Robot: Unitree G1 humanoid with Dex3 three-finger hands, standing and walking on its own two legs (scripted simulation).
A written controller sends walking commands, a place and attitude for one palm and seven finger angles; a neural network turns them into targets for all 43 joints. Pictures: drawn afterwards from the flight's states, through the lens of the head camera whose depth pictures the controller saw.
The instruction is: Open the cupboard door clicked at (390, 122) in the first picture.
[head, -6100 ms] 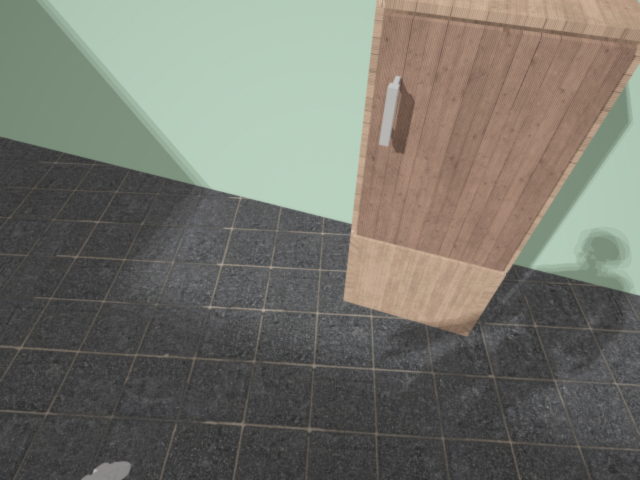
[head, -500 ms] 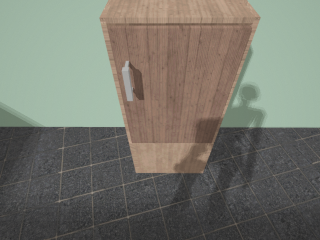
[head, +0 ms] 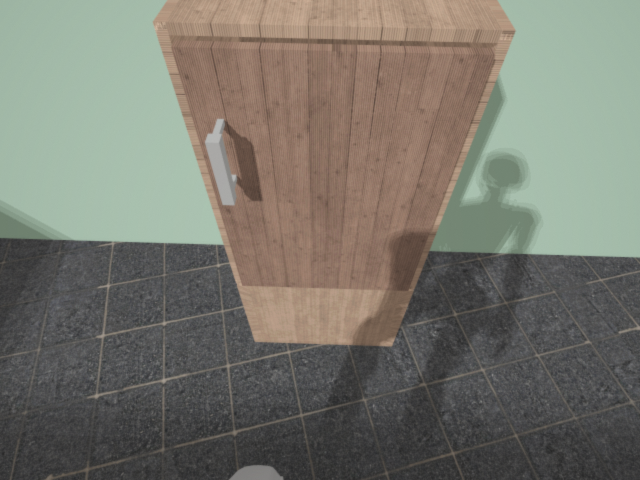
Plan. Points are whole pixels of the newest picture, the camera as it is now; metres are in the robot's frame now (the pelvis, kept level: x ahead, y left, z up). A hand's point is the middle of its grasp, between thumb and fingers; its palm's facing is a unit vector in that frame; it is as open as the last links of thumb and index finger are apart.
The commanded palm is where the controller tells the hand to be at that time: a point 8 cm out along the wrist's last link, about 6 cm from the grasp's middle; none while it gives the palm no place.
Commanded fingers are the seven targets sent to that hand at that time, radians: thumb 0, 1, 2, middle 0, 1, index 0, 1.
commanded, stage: come to a stop and stand still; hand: left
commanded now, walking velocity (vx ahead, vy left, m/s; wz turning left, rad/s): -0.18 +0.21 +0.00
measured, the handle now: (224, 163) +0.54 +0.21 +0.06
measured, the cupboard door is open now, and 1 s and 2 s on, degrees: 0 0 0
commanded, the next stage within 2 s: look again from close up in 0.84 s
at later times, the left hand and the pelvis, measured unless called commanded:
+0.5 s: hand out of the picture +0.04 +0.19 -0.17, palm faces +0.03 -0.97 -0.26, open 7.3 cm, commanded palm none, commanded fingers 0.00 0.90 0.90 -0.20 -0.30 -0.20 -0.30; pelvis -0.02 +0.00 +0.00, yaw -1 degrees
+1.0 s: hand out of the picture -0.02 +0.14 -0.17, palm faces +0.00 -0.98 -0.18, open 7.3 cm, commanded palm none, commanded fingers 0.00 0.90 0.90 -0.20 -0.30 -0.20 -0.30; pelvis -0.03 -0.02 +0.00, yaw -1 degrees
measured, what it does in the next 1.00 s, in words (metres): steps on the spot: left foot, then right foot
